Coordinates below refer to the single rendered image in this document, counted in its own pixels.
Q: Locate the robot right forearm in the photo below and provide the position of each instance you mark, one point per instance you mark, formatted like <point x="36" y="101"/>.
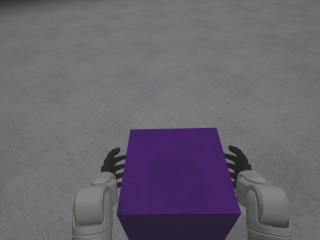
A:
<point x="268" y="215"/>

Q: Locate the left robot hand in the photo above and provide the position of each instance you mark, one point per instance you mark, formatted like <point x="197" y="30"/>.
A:
<point x="109" y="164"/>

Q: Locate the carton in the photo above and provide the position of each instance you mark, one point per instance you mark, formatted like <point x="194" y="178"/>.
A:
<point x="176" y="185"/>

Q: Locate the robot left forearm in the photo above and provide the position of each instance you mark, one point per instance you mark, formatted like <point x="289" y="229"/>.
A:
<point x="92" y="216"/>

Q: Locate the right robot hand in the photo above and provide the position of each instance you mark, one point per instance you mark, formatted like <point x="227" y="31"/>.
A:
<point x="241" y="163"/>

